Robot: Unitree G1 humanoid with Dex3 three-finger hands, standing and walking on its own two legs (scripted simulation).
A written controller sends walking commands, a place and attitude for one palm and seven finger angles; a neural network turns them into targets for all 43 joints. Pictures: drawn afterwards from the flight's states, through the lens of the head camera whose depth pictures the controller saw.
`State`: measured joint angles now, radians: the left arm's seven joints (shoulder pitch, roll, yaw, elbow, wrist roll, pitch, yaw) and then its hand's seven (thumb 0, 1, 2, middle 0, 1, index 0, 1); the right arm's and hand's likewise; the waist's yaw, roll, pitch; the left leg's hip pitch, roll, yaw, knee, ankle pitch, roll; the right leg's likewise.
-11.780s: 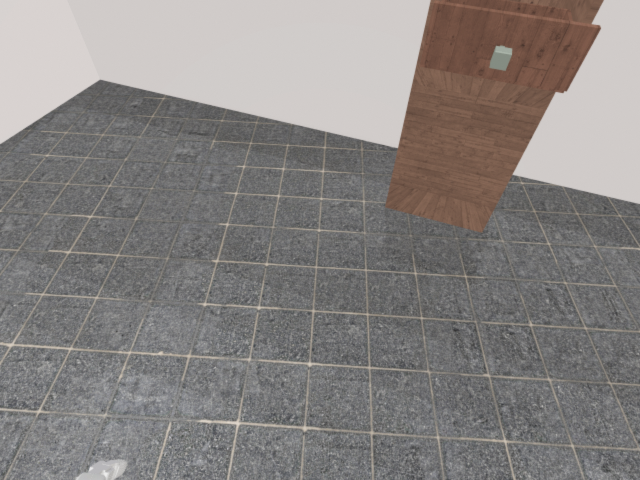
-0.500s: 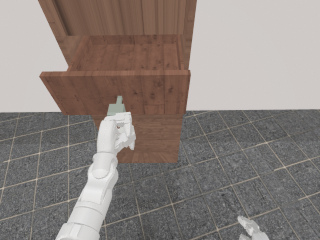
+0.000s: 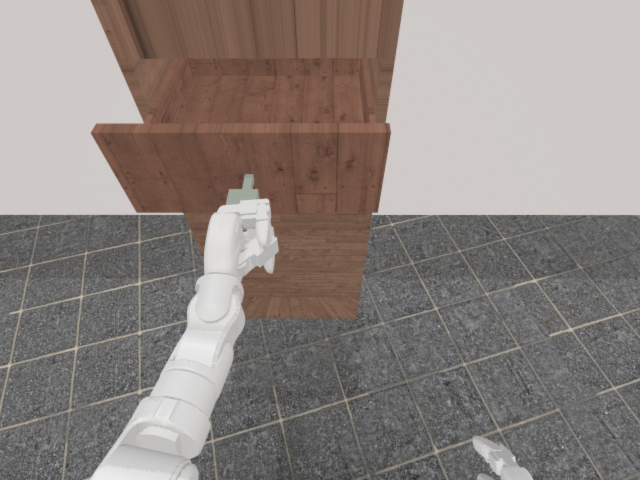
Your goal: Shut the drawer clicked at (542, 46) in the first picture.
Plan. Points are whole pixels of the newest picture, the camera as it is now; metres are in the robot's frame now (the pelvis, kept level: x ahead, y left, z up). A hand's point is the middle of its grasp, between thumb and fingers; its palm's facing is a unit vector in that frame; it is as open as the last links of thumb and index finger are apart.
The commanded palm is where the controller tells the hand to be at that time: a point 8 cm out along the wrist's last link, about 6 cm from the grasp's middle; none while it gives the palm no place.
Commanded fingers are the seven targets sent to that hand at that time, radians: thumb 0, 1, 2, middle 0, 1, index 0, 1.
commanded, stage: push the drawer shut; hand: left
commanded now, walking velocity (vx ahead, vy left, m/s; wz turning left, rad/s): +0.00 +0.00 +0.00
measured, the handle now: (245, 198) +0.46 +0.12 +0.08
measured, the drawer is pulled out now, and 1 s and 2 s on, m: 0.18 0.04 0.00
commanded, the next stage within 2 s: pull the fist back off the drawer in 1.60 s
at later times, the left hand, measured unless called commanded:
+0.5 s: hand (279, 197) +0.47 +0.07 +0.08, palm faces +0.02 -1.00 -0.02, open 3.4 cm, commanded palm +0.45 +0.12 +0.08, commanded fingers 0.00 0.90 0.90 -1.40 -1.60 -1.40 -1.60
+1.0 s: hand (282, 167) +0.53 +0.07 +0.08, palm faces +0.03 -1.00 -0.01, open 3.4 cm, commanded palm +0.51 +0.12 +0.08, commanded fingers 0.00 0.90 0.90 -1.40 -1.60 -1.40 -1.60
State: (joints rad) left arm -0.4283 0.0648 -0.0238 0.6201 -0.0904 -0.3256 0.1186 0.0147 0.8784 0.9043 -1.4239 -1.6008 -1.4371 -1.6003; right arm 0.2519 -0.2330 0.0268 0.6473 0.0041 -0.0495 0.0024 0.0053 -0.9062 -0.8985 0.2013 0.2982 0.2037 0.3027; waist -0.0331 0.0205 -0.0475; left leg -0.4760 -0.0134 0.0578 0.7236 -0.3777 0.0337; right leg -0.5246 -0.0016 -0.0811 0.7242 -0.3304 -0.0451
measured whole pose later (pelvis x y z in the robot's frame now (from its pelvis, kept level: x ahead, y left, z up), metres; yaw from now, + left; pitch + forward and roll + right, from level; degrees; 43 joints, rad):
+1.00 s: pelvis +0.00 +0.01 -0.02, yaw -1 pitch +19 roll -1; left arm -1.04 0.25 0.25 1.26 -0.02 -0.44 0.11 0.01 0.88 0.90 -1.44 -1.60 -1.47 -1.60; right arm 0.41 -0.27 0.02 0.67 -0.06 -0.01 0.05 0.00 -0.91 -0.90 0.20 0.30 0.20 0.30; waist -0.17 0.03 -0.08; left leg -0.76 0.00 0.06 0.85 -0.42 0.04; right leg -0.80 0.01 -0.08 0.82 -0.35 -0.04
